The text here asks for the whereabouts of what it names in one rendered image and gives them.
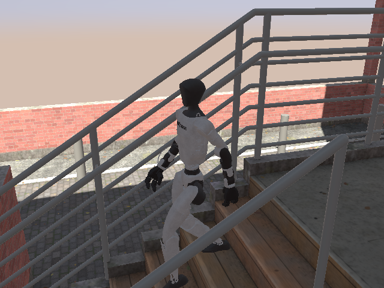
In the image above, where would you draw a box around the robot right thigh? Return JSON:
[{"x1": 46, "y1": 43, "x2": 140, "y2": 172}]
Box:
[{"x1": 172, "y1": 171, "x2": 195, "y2": 229}]

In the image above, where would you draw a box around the left robot hand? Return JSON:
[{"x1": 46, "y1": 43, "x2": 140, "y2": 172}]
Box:
[{"x1": 222, "y1": 187, "x2": 239, "y2": 207}]

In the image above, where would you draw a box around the right robot upper arm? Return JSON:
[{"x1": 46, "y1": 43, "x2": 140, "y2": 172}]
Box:
[{"x1": 175, "y1": 108, "x2": 188, "y2": 145}]

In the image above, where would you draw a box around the left robot upper arm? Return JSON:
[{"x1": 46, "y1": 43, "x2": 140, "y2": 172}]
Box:
[{"x1": 193, "y1": 118, "x2": 229, "y2": 158}]

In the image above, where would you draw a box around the left robot forearm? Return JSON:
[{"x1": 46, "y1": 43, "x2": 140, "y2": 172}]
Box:
[{"x1": 220, "y1": 148, "x2": 235, "y2": 188}]

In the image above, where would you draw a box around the right robot forearm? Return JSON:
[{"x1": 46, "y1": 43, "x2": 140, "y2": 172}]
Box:
[{"x1": 157, "y1": 140, "x2": 179, "y2": 170}]

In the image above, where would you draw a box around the right robot hand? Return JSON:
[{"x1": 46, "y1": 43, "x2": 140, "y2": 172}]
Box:
[{"x1": 145, "y1": 166, "x2": 163, "y2": 192}]

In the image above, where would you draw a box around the right robot shin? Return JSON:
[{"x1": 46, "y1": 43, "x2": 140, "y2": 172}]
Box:
[{"x1": 180, "y1": 218, "x2": 223, "y2": 245}]

